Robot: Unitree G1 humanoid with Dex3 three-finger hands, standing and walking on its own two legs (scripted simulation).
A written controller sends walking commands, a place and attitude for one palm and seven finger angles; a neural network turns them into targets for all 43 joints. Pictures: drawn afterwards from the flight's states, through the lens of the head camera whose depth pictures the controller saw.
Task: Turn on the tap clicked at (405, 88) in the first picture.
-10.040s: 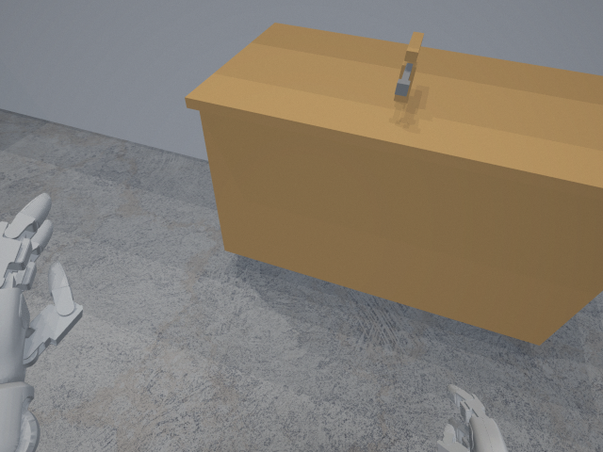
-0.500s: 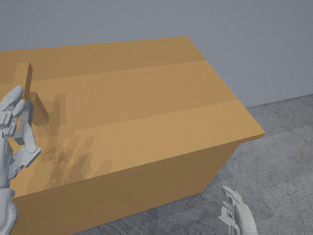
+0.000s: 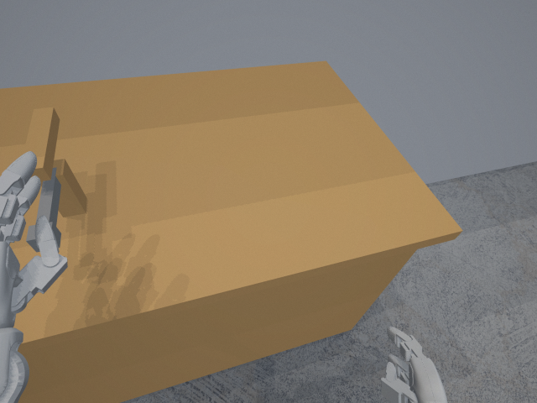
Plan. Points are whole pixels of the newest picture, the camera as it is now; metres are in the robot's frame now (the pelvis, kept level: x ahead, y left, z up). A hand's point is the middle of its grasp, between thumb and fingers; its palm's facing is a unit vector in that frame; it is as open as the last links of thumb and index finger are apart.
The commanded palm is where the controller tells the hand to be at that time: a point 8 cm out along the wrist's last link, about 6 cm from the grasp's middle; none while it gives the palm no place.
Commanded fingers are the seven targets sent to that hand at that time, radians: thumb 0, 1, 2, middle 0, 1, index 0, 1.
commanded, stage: look again from close up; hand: left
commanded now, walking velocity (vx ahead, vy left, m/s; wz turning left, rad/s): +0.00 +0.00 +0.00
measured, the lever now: (44, 237) +0.28 +0.33 +0.09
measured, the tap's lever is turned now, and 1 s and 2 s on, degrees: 0 0 0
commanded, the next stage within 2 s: shuffle to correct the standing spot in 0.06 s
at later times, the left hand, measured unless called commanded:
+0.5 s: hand (72, 280) +0.20 +0.23 +0.15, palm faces +0.37 -0.85 -0.38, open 7.4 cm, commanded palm +0.14 +0.26 +0.17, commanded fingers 0.00 0.90 0.90 -0.20 -0.30 -0.20 -0.30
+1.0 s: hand (22, 323) +0.15 +0.25 +0.16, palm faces +0.42 -0.82 -0.38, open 7.4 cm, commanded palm +0.09 +0.28 +0.17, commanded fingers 0.00 0.90 0.90 -0.20 -0.30 -0.20 -0.30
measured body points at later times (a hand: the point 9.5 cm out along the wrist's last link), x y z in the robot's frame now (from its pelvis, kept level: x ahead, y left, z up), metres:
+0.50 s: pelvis -0.02 -0.02 +0.00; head +0.03 +0.00 +0.44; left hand +0.18 +0.27 +0.17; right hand +0.18 -0.23 -0.07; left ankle +0.01 +0.08 -0.74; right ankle +0.02 -0.14 -0.74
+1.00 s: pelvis -0.06 +0.00 -0.01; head -0.05 +0.02 +0.44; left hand +0.12 +0.29 +0.18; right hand +0.08 -0.23 -0.09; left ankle +0.01 +0.07 -0.74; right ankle -0.06 -0.13 -0.74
